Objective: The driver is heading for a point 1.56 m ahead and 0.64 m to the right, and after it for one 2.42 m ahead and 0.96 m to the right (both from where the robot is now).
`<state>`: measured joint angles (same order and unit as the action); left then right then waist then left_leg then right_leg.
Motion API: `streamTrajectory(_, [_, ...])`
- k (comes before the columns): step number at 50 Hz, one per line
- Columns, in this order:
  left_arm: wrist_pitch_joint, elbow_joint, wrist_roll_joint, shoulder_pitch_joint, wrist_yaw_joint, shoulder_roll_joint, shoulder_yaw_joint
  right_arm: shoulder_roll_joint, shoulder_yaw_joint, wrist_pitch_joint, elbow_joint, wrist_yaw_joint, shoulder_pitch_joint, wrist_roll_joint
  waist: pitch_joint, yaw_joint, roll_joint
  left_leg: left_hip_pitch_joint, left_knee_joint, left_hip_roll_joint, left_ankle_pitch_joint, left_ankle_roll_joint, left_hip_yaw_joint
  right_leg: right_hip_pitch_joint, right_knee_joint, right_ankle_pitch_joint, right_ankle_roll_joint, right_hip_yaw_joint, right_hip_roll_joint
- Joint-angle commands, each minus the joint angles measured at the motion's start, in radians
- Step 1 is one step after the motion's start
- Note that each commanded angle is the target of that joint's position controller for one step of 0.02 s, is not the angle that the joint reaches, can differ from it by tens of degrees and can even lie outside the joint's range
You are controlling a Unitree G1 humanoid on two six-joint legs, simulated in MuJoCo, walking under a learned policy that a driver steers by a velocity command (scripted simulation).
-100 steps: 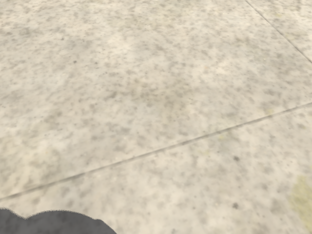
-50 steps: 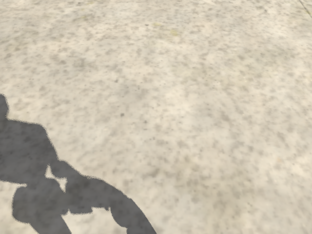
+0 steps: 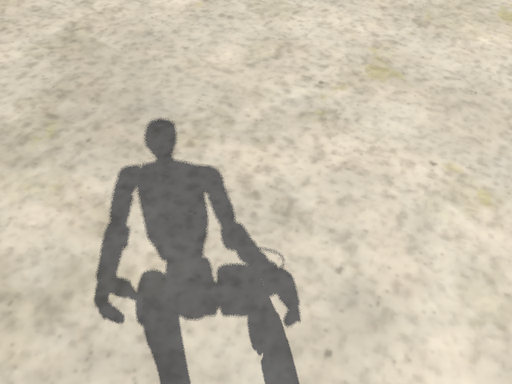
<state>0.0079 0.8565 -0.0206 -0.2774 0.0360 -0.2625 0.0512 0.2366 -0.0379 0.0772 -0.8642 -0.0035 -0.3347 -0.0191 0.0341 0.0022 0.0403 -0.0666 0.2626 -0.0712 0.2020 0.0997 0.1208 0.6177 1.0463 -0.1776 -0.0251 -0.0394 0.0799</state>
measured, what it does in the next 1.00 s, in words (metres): walks ahead, turning right: right foot, then left foot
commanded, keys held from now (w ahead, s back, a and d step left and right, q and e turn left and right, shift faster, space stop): w+e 1.00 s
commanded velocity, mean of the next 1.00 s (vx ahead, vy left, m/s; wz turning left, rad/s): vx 0.50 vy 0.00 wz -0.52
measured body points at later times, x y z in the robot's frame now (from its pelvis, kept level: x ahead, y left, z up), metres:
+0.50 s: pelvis +0.27 -0.06 -0.01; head +0.29 -0.08 +0.44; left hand +0.39 +0.20 -0.13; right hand +0.32 -0.34 -0.12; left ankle +0.34 +0.10 -0.67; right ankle +0.26 -0.10 -0.75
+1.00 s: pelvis +0.54 -0.10 +0.00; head +0.57 -0.10 +0.45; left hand +0.78 +0.08 -0.13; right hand +0.47 -0.38 -0.11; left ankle +0.61 -0.03 -0.75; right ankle +0.46 -0.19 -0.66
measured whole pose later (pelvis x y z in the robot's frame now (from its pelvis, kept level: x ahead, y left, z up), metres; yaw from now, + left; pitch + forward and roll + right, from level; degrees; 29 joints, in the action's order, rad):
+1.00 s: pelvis +0.54 -0.10 +0.00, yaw -35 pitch +1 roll +1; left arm 0.00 0.78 -0.03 -0.26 0.04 -0.32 0.07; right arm 0.26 -0.03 0.08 -0.78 0.01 -0.27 -0.02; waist 0.03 0.00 0.06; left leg -0.20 0.37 -0.01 0.19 0.04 0.11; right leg 0.52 1.12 -0.30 -0.05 -0.04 0.00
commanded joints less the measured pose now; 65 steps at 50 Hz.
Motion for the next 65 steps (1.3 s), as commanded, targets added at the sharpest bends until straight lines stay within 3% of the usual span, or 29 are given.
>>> streamTrajectory(1, [0.004, -0.050, -0.002, 0.035, 0.005, -0.044, 0.013, 0.105, -0.021, 0.025, 0.032, 0.006, -0.007, 0.002, 0.048, 0.000, -0.097, -0.012, -0.155, 0.270, -0.307, 0.050, -0.092, 0.078, -0.072, 0.118, 0.005, -0.008, 0.006])
streamTrajectory(5, [0.011, -0.089, -0.009, 0.160, 0.017, -0.020, -0.003, 0.105, -0.017, 0.028, 0.001, 0.017, -0.043, 0.004, 0.073, 0.030, -0.098, 0.047, -0.146, 0.273, -0.412, 0.033, -0.007, 0.065, -0.267, 0.205, -0.006, 0.073, -0.008])
streamTrajectory(9, [0.015, -0.133, -0.012, 0.236, 0.026, -0.014, -0.013, 0.123, -0.017, 0.016, -0.043, 0.032, -0.100, -0.002, 0.076, 0.044, -0.098, 0.171, -0.059, 0.303, -0.659, 0.013, 0.051, 0.027, -0.402, 0.133, -0.060, 0.156, -0.049])
streamTrajectory(12, [0.012, -0.112, -0.015, 0.124, 0.015, -0.044, 0.002, 0.171, -0.026, 0.002, -0.048, 0.045, -0.073, -0.008, -0.011, -0.020, -0.144, 0.221, 0.177, 0.318, -1.090, -0.004, 0.094, -0.141, -0.418, -0.026, -0.129, 0.213, -0.144])
streamTrajectory(13, [0.017, -0.088, -0.017, 0.030, 0.009, -0.067, 0.014, 0.185, -0.030, -0.007, -0.043, 0.045, -0.062, -0.011, -0.068, -0.062, -0.145, 0.196, 0.336, 0.322, -1.098, 0.001, 0.098, -0.252, -0.445, -0.068, -0.158, 0.204, -0.171])
streamTrajectory(14, [0.025, -0.045, -0.026, -0.115, 0.000, -0.102, 0.034, 0.194, -0.031, -0.012, -0.032, 0.042, -0.040, -0.006, -0.144, -0.137, -0.110, 0.087, 0.566, 0.302, -0.937, -0.009, 0.110, -0.460, -0.536, -0.045, -0.197, 0.159, -0.176])
streamTrajectory(15, [0.025, -0.025, -0.031, -0.228, -0.016, -0.202, 0.067, 0.152, -0.021, -0.006, 0.004, 0.035, -0.042, -0.005, -0.238, -0.171, 0.015, -0.141, 0.896, 0.239, -0.454, -0.033, 0.119, -0.692, -0.569, -0.104, -0.268, -0.119, 0.038])
streamTrajectory(16, [0.014, -0.047, -0.010, -0.157, -0.018, -0.287, 0.087, 0.087, -0.013, 0.004, 0.075, 0.013, -0.053, 0.010, -0.297, -0.084, 0.225, -0.571, 1.229, -0.009, 0.342, -0.087, -0.010, -0.924, -0.710, -0.018, -0.447, -0.710, 0.273])
streamTrajectory(17, [0.007, -0.045, 0.021, -0.142, -0.020, -0.254, 0.086, 0.138, -0.016, 0.016, 0.086, 0.009, 0.050, -0.008, -0.233, -0.121, 0.025, -0.682, 1.232, 0.068, 0.254, -0.074, -0.181, -0.882, -0.751, -0.005, -0.426, -0.630, 0.250])
streamTrajectory(19, [0.009, -0.039, 0.016, -0.055, -0.030, -0.151, 0.058, 0.129, -0.012, 0.034, 0.095, 0.005, 0.071, 0.007, -0.033, -0.036, -0.091, -0.634, 1.054, 0.149, 0.127, -0.079, -0.168, -0.617, -0.791, 0.158, -0.334, -0.409, 0.181])
streamTrajectory(21, [0.024, -0.048, 0.021, 0.001, -0.036, -0.115, 0.043, 0.112, -0.008, -0.002, 0.089, 0.003, 0.041, -0.024, -0.014, 0.021, -0.077, -0.517, 0.941, 0.176, 0.116, -0.110, -0.167, -0.478, -0.815, 0.276, -0.285, -0.273, 0.088])
streamTrajectory(23, [0.044, -0.043, 0.024, -0.018, -0.031, -0.134, 0.046, 0.097, -0.005, -0.033, 0.098, -0.004, 0.038, -0.033, -0.028, 0.033, -0.051, -0.494, 0.873, 0.173, 0.103, -0.135, -0.142, -0.437, -0.823, 0.358, -0.282, -0.225, 0.050])
streamTrajectory(25, [0.050, -0.040, 0.022, -0.044, -0.029, -0.160, 0.053, 0.089, -0.003, -0.043, 0.125, -0.008, 0.098, -0.030, -0.015, 0.021, -0.029, -0.520, 0.779, 0.175, 0.039, -0.154, -0.123, -0.416, -0.840, 0.345, -0.269, -0.208, 0.024])
streamTrajectory(29, [0.045, -0.032, 0.023, -0.116, -0.029, -0.162, 0.056, 0.088, 0.003, -0.043, 0.182, -0.012, 0.266, -0.022, 0.005, -0.047, 0.014, -0.574, 0.556, 0.158, -0.124, -0.169, -0.117, -0.472, -0.828, 0.313, -0.220, -0.220, -0.006])
streamTrajectory(34, [0.039, -0.032, 0.008, -0.180, -0.039, -0.179, 0.060, 0.102, 0.011, -0.026, 0.232, -0.017, 0.392, -0.010, -0.004, -0.099, 0.027, -0.567, 0.386, 0.110, -0.163, -0.148, -0.127, -0.592, -0.749, 0.400, -0.203, -0.284, 0.024])
streamTrajectory(37, [0.042, -0.058, 0.001, -0.117, -0.049, -0.204, 0.066, 0.141, 0.001, -0.012, 0.221, -0.012, 0.306, -0.006, -0.017, -0.037, 0.045, -0.382, 0.278, 0.081, -0.082, -0.111, -0.149, -0.564, -0.675, 0.446, -0.157, -0.331, 0.043])
streamTrajectory(38, [0.046, -0.067, 0.000, -0.087, -0.046, -0.213, 0.067, 0.164, -0.010, -0.006, 0.192, -0.004, 0.212, -0.006, -0.053, 0.008, 0.041, -0.245, 0.253, 0.054, -0.042, -0.094, -0.138, -0.530, -0.595, 0.518, -0.137, -0.332, 0.025])
streamTrajectory(39, [0.053, -0.069, 0.008, -0.071, -0.037, -0.204, 0.064, 0.191, -0.022, 0.007, 0.157, 0.007, 0.079, -0.012, -0.121, 0.079, -0.014, -0.056, 0.186, 0.072, -0.060, -0.067, -0.150, -0.478, -0.418, 0.513, -0.112, -0.287, -0.037])
streamTrajectory(40, [0.062, -0.096, 0.020, -0.081, -0.028, -0.131, 0.041, 0.265, -0.040, 0.014, 0.150, 0.025, -0.079, -0.034, -0.270, 0.133, -0.125, 0.172, 0.145, 0.288, 0.153, -0.017, -0.364, -0.366, -0.141, 0.285, -0.086, -0.205, -0.105])
streamTrajectory(41, [0.060, -0.128, 0.044, -0.204, -0.028, -0.049, 0.024, 0.351, -0.060, 0.000, 0.157, 0.029, -0.067, -0.045, -0.356, 0.052, -0.364, 0.368, 0.026, 0.534, 0.236, 0.098, -0.829, -0.061, 0.104, -0.388, -0.054, -0.090, -0.259])
streamTrajectory(42, [0.042, -0.094, 0.007, -0.189, -0.038, -0.137, 0.031, 0.271, -0.053, -0.014, 0.162, 0.024, -0.006, -0.029, -0.262, 0.032, -0.223, 0.263, 0.002, 0.514, 0.388, 0.112, -0.887, 0.038, 0.205, -0.344, -0.066, -0.086, -0.158])
streamTrajectory(43, [0.036, -0.092, -0.002, -0.117, -0.031, -0.155, 0.037, 0.181, -0.032, -0.016, 0.176, 0.021, 0.057, -0.020, -0.130, 0.030, -0.106, 0.125, -0.014, 0.463, 0.370, 0.088, -0.716, 0.033, 0.199, -0.242, -0.063, -0.078, -0.115])
streamTrajectory(44, [0.033, -0.098, -0.002, -0.078, -0.021, -0.138, 0.034, 0.139, -0.020, -0.015, 0.171, 0.017, 0.094, -0.018, -0.064, 0.017, -0.076, 0.031, -0.032, 0.408, 0.223, 0.065, -0.565, 0.008, 0.158, -0.182, -0.053, -0.064, -0.083])
streamTrajectory(46, [0.012, -0.100, -0.016, -0.069, -0.001, -0.117, 0.032, 0.120, -0.014, -0.003, 0.146, 0.018, 0.081, -0.013, -0.026, -0.001, -0.152, -0.052, -0.061, 0.335, 0.022, 0.031, -0.369, -0.036, 0.115, -0.146, -0.034, -0.044, -0.047])
streamTrajectory(51, [-0.011, -0.150, -0.016, 0.039, 0.023, -0.086, 0.020, 0.137, -0.026, 0.028, 0.105, 0.005, 0.025, 0.002, -0.011, -0.002, -0.139, -0.034, -0.112, 0.343, -0.187, 0.058, -0.195, 0.058, 0.074, -0.035, -0.008, -0.023, -0.020])
streamTrajectory(57, [-0.001, -0.215, -0.013, 0.231, 0.042, -0.039, -0.007, 0.142, -0.031, 0.025, 0.061, 0.001, -0.028, -0.001, 0.033, 0.034, -0.129, -0.025, -0.118, 0.306, -0.277, 0.039, -0.019, 0.021, -0.248, 0.144, -0.008, 0.047, -0.020])
streamTrajectory(61, [0.004, -0.232, -0.023, 0.294, 0.038, -0.044, -0.013, 0.170, -0.036, 0.011, 0.015, 0.003, -0.094, -0.001, 0.053, 0.051, -0.132, 0.047, -0.088, 0.340, -0.377, 0.029, 0.011, -0.066, -0.409, 0.057, -0.054, 0.109, -0.054])
streamTrajectory(63, [0.011, -0.222, -0.032, 0.261, 0.026, -0.057, -0.008, 0.192, -0.038, -0.003, -0.008, 0.006, -0.109, -0.001, 0.028, 0.027, -0.140, 0.105, 0.024, 0.351, -0.643, 0.023, 0.033, -0.150, -0.461, -0.040, -0.090, 0.137, -0.100])
streamTrajectory(65, [0.032, -0.137, -0.043, 0.019, 0.010, -0.084, 0.011, 0.192, -0.031, -0.017, -0.018, 0.010, -0.108, 0.005, -0.116, -0.085, -0.102, 0.053, 0.348, 0.313, -0.768, -0.004, 0.092, -0.469, -0.574, -0.007, -0.135, 0.146, -0.162])
Velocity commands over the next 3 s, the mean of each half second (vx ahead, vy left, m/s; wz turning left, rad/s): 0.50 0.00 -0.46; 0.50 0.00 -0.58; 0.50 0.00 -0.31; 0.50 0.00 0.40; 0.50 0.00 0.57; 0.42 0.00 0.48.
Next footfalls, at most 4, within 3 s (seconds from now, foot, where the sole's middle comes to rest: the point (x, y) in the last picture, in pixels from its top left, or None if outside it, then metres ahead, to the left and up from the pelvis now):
0.28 right None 0.30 -0.11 -0.78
0.80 left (272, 331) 0.64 -0.04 -0.78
1.30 right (391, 312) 0.71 -0.39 -0.78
1.86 left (389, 218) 1.05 -0.44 -0.78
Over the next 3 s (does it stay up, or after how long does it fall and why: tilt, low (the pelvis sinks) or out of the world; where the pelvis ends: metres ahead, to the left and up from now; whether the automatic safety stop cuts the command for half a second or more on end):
stays up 1.42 -0.59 -0.02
